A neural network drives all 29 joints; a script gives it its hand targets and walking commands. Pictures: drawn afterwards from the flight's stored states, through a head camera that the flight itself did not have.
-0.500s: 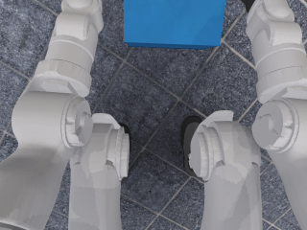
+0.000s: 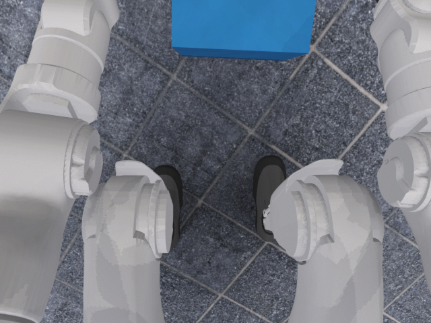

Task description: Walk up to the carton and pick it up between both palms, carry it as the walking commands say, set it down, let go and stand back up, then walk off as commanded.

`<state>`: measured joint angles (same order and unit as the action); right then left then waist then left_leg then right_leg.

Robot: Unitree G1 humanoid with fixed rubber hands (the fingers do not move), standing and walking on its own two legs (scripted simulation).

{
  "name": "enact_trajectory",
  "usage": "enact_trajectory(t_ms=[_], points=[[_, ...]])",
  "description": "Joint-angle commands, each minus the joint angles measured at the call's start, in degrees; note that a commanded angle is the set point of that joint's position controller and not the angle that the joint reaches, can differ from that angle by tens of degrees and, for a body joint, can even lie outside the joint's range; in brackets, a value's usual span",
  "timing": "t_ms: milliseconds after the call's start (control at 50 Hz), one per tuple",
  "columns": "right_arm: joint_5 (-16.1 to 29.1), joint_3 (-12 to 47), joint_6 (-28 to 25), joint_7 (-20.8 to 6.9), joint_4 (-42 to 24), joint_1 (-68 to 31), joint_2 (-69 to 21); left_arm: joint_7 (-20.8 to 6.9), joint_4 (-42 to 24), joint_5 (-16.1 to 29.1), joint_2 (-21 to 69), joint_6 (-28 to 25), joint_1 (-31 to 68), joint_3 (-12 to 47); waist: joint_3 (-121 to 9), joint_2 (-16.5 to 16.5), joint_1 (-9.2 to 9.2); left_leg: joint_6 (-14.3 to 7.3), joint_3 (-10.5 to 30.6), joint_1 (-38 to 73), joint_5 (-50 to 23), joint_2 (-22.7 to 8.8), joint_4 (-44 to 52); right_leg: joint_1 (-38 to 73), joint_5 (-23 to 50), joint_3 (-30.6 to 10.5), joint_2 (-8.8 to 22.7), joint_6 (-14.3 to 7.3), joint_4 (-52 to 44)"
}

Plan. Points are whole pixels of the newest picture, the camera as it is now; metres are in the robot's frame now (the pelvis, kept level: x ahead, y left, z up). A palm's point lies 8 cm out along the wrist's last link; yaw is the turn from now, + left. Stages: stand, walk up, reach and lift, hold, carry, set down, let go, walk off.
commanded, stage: set down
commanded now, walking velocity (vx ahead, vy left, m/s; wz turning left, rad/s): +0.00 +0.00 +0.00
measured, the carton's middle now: out of the picture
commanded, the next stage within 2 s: let go in 1.36 s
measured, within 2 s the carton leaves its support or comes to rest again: neither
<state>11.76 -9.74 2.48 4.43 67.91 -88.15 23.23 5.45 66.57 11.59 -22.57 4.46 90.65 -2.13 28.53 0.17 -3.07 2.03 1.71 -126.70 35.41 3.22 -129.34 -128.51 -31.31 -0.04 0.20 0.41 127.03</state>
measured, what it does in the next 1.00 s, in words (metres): rises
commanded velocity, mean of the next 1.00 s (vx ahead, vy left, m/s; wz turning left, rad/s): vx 0.00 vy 0.00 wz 0.00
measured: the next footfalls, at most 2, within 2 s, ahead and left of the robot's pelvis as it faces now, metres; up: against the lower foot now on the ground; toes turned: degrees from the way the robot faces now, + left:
none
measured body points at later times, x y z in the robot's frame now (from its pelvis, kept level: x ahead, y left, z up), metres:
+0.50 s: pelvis +0.01 +0.00 +0.08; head +0.36 -0.01 +0.36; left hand +0.60 +0.15 -0.04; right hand +0.57 -0.23 -0.04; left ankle +0.11 +0.12 -0.33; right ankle +0.12 -0.12 -0.33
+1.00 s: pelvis +0.03 +0.00 +0.22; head +0.35 -0.02 +0.53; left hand +0.60 +0.15 +0.11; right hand +0.56 -0.25 +0.12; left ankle +0.10 +0.12 -0.33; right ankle +0.12 -0.12 -0.33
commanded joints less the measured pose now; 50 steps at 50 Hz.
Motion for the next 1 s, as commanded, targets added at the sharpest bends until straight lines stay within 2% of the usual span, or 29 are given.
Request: enact_trajectory(t_ms=[0, 140, 240, 380, 700, 980], points=[[0.2, -0.7, -0.3, 1.1, -8.7, -14.2, 8.1, 1.0, -9.0, -0.6, -6.9, -0.4, 16.5, -1.2, -81.7, 3.0, -2.15, 0.0, -4.0, 32.1, -18.9, -0.5, 10.7, 42.6, 23.4, 2.4, -1.5, 0.9, -8.9], [-1.0, -1.4, 1.7, 2.2, -13.2, -11.0, 7.1, 2.0, -11.1, -1.4, -6.8, 1.5, 13.9, -2.6, -86.2, 1.8, -1.64, -0.2, -5.1, 32.5, -17.1, 0.1, 14.6, 43.3, 20.8, 3.4, -2.1, 1.1, -13.0], [-2.6, -2.5, 2.8, 1.7, -14.4, -7.7, 4.9, 1.8, -9.8, -2.7, -5.1, 2.3, 10.2, -4.2, -83.6, 0.9, -1.36, -0.6, -5.1, 30.2, -16.2, 0.6, 18.7, 41.2, 19.8, 3.2, -2.5, 1.1, -16.9], [-4.9, -4.6, 4.0, 1.0, -17.3, -5.2, 3.9, 1.6, -12.0, -4.6, -4.4, 3.3, 8.4, -6.3, -86.1, 0.8, -1.28, -0.8, -5.1, 31.6, -16.5, 1.4, 24.3, 42.6, 20.5, 3.4, -3.2, 1.1, -21.9], [-7.9, -8.5, 6.6, -1.0, -24.5, 2.5, 2.9, -0.3, -21.0, -8.1, -2.4, 6.4, 1.4, -9.2, -95.1, 3.2, -2.18, 0.3, -4.8, 44.1, -24.5, 2.9, 40.4, 51.7, 28.1, 3.7, -4.5, 1.4, -37.4], [-10.2, -10.2, 7.0, -2.8, -24.9, 5.6, 0.6, -2.9, -20.8, -11.1, -1.2, 6.4, -2.4, -13.4, -91.5, 1.8, -1.50, 0.4, -4.9, 54.3, -24.9, 2.6, 57.8, 62.9, 29.0, 2.6, -4.1, 2.0, -55.3]])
